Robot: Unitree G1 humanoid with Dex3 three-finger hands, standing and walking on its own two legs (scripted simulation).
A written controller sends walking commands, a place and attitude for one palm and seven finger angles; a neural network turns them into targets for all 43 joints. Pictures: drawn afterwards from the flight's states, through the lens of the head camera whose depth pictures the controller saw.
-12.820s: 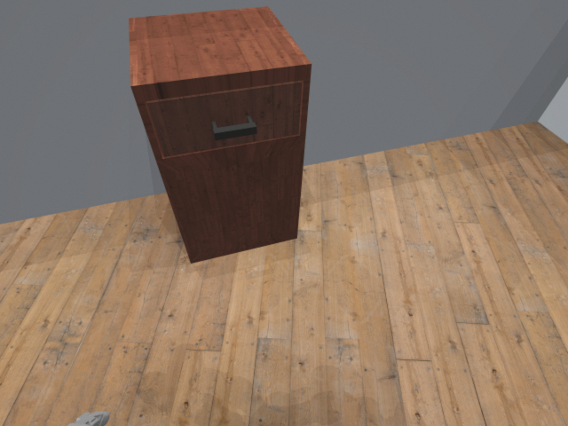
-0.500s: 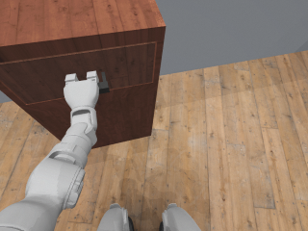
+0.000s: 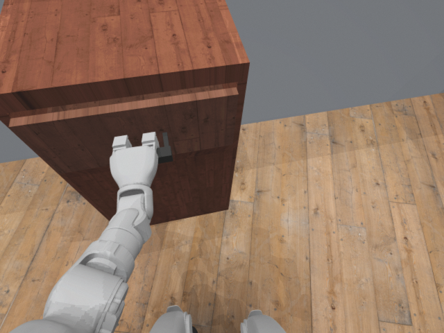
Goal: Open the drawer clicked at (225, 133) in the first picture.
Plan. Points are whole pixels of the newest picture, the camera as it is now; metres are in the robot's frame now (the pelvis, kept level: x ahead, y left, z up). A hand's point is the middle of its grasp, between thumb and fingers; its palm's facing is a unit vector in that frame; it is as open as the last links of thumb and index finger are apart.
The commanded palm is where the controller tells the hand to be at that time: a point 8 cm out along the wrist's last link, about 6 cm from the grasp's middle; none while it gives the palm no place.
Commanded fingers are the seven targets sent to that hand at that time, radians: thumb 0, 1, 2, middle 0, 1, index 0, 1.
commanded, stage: pull the drawer open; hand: left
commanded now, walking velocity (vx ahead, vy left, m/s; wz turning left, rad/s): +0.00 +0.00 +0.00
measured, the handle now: (142, 149) +0.49 +0.15 -0.03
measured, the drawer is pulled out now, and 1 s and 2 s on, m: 0.03 0.16 0.26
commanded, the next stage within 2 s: none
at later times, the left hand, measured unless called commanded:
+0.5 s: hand (145, 205) +0.37 +0.14 -0.05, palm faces -0.04 -0.07 -1.00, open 5.7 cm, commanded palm +0.32 +0.14 -0.01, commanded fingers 0.00 0.90 0.90 -0.40 -1.35 -0.40 -1.35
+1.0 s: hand (148, 236) +0.30 +0.13 -0.06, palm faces -0.03 -0.08 -1.00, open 5.7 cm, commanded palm +0.26 +0.13 -0.01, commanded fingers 0.00 0.90 0.90 -0.40 -1.35 -0.40 -1.35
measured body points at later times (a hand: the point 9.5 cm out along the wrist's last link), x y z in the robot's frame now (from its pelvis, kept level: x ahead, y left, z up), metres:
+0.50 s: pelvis +0.00 -0.01 +0.01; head +0.09 -0.01 +0.45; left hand +0.36 +0.14 +0.00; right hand +0.12 -0.25 -0.13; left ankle +0.00 +0.09 -0.66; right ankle -0.04 -0.11 -0.66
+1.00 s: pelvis -0.01 -0.02 +0.01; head +0.05 -0.03 +0.45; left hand +0.30 +0.13 +0.00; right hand +0.13 -0.25 -0.12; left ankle +0.00 +0.09 -0.66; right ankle -0.04 -0.11 -0.66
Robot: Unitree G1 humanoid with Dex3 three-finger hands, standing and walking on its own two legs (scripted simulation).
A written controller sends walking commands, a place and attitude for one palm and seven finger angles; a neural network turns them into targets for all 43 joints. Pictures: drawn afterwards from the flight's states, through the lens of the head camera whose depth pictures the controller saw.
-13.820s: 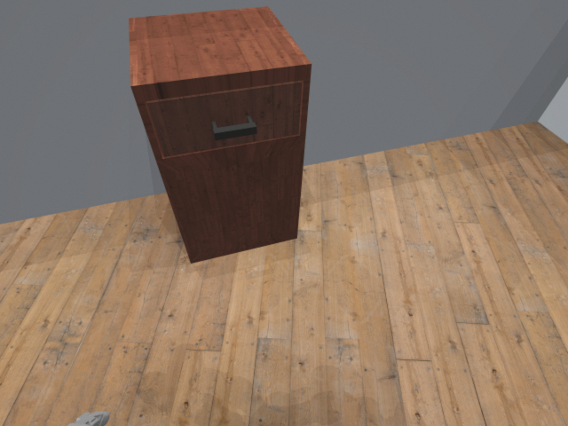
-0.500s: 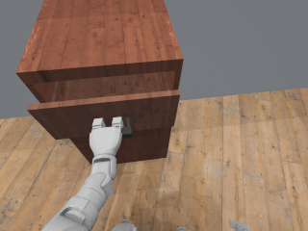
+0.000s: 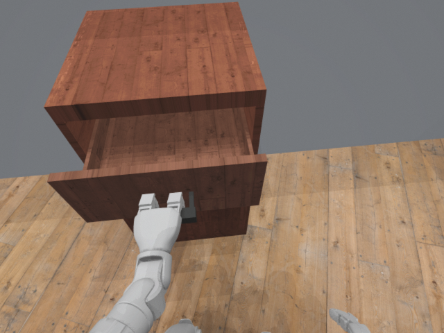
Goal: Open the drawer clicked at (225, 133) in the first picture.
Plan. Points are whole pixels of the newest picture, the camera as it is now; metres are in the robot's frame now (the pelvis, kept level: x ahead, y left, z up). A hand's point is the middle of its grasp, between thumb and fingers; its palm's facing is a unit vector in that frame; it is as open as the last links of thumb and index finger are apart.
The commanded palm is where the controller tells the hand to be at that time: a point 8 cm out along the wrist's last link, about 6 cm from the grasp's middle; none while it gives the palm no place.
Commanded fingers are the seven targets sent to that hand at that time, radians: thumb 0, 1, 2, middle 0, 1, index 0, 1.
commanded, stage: pull the drawer open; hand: left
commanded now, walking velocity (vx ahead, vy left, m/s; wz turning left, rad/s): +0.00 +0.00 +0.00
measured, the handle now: (167, 208) +0.37 +0.13 -0.04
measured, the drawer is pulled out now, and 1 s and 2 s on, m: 0.16 0.26 0.30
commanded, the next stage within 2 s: open the thumb to release the handle in 1.52 s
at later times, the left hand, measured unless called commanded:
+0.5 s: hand (165, 261) +0.27 +0.12 -0.06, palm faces -0.03 -0.12 -0.99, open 5.7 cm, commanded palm +0.22 +0.13 -0.01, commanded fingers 0.00 0.90 0.90 -0.40 -1.35 -0.40 -1.35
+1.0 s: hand (165, 290) +0.22 +0.12 -0.06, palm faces -0.03 -0.16 -0.99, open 5.9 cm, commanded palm +0.16 +0.12 -0.01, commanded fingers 0.00 0.90 0.90 -0.40 -1.35 -0.40 -1.35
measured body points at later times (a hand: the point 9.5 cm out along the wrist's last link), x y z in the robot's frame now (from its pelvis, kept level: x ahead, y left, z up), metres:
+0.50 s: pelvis +0.00 +0.00 +0.00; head +0.05 -0.02 +0.45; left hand +0.27 +0.13 -0.01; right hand +0.17 -0.24 -0.12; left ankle +0.02 +0.11 -0.67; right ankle -0.03 -0.09 -0.67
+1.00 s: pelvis +0.00 -0.01 -0.01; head +0.03 -0.04 +0.44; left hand +0.21 +0.12 -0.01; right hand +0.20 -0.22 -0.11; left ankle +0.02 +0.11 -0.67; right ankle -0.03 -0.09 -0.67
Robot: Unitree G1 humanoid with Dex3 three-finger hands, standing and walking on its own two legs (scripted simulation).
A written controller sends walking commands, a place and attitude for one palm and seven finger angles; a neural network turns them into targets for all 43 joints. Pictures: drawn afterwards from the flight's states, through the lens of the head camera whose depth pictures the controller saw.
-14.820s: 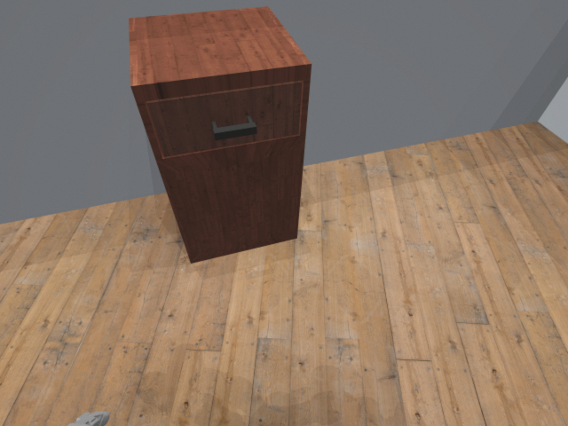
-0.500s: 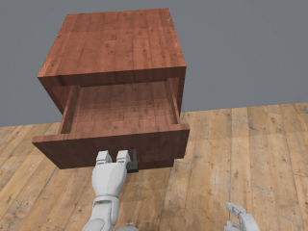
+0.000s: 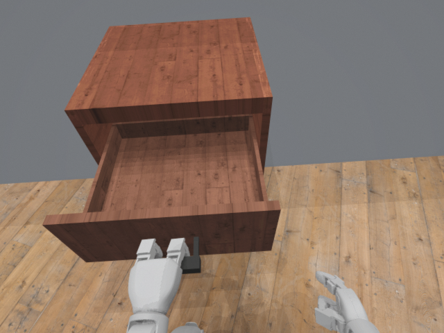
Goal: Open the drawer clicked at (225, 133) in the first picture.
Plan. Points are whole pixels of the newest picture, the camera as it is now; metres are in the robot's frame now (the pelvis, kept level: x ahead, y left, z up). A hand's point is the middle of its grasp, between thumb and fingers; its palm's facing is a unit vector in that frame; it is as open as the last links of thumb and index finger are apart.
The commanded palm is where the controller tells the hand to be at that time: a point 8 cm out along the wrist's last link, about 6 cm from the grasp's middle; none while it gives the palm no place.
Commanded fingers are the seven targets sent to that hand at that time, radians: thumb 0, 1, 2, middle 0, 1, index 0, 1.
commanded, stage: pull the drawer open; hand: left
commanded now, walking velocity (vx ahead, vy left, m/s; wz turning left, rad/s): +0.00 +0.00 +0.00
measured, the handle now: (169, 254) +0.28 +0.13 -0.03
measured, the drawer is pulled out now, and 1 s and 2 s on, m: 0.26 0.30 0.30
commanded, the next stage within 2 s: open the thumb to release the handle in 0.52 s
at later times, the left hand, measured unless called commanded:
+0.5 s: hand (166, 309) +0.18 +0.12 -0.05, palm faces -0.04 -0.19 -0.98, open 6.0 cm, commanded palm +0.13 +0.13 +0.00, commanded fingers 0.00 0.90 0.90 -0.40 -1.35 -0.40 -1.35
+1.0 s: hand (166, 303) +0.19 +0.12 -0.05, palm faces -0.02 -0.14 -0.99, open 9.6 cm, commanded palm +0.16 +0.14 +0.00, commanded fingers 0.00 -0.50 0.30 -0.30 -1.20 -0.30 -1.20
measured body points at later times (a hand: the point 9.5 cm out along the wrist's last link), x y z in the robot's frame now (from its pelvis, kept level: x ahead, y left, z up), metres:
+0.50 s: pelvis -0.01 -0.01 -0.01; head +0.02 -0.05 +0.44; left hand +0.18 +0.13 +0.00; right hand +0.21 -0.21 -0.10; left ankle +0.02 +0.12 -0.66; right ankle -0.03 -0.07 -0.66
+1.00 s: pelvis -0.02 -0.02 -0.01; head +0.02 -0.05 +0.44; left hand +0.19 +0.13 +0.00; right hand +0.18 -0.23 -0.12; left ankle +0.02 +0.12 -0.66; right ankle -0.03 -0.07 -0.66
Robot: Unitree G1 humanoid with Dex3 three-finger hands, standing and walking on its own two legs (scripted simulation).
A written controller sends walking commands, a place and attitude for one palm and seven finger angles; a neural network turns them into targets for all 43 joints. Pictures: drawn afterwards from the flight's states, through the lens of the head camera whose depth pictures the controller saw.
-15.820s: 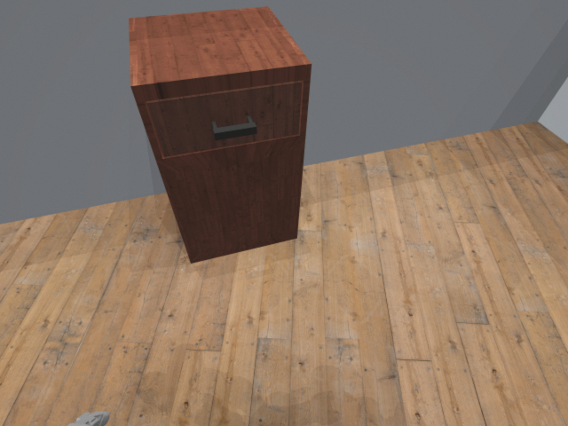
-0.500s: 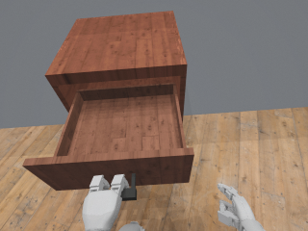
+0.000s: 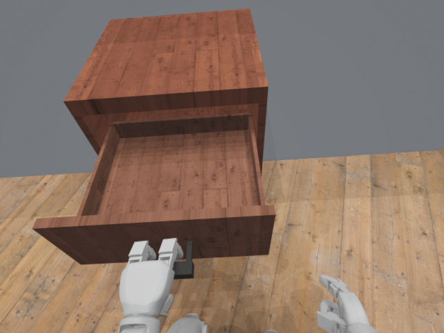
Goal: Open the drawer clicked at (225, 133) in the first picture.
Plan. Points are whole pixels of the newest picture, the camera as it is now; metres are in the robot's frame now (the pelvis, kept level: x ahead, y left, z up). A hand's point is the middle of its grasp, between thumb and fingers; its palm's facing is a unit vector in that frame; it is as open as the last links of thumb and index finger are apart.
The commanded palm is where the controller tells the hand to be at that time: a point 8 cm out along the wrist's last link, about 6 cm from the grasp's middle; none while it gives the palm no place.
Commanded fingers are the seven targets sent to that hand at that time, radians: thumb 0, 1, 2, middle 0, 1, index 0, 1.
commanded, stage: open the thumb to release the handle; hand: left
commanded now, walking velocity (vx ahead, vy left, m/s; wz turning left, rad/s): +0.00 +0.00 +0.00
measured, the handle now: (162, 259) +0.26 +0.14 -0.03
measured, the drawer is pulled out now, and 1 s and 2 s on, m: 0.30 0.30 0.30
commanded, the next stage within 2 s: lift the hand off the handle in 0.12 s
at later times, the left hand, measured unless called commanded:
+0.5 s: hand (160, 288) +0.22 +0.14 -0.05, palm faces -0.01 -0.13 -0.99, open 13.8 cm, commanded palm +0.20 +0.16 +0.00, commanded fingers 0.00 -0.50 0.30 -0.30 -1.20 -0.30 -1.20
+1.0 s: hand (157, 284) +0.22 +0.14 -0.03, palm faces -0.06 -0.17 -0.98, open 13.8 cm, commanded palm +0.20 +0.16 +0.04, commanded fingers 0.00 -0.50 0.30 -0.30 -1.20 -0.30 -1.20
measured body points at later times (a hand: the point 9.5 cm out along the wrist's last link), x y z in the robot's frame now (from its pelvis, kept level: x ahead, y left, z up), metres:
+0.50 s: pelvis -0.01 +0.00 +0.00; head +0.03 -0.04 +0.45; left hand +0.21 +0.15 +0.01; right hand +0.19 -0.22 -0.11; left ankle +0.04 +0.14 -0.66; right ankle -0.01 -0.05 -0.66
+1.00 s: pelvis +0.00 +0.00 +0.02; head +0.03 -0.03 +0.46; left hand +0.22 +0.15 +0.02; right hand +0.19 -0.23 -0.09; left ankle +0.04 +0.14 -0.66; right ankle -0.01 -0.05 -0.66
